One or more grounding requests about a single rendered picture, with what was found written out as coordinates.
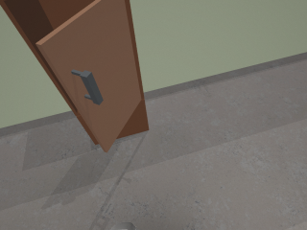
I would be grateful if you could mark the cupboard door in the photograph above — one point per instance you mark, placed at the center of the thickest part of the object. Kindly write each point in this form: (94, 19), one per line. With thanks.
(97, 39)

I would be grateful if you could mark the handle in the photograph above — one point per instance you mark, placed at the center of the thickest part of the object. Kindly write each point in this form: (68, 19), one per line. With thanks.
(90, 85)

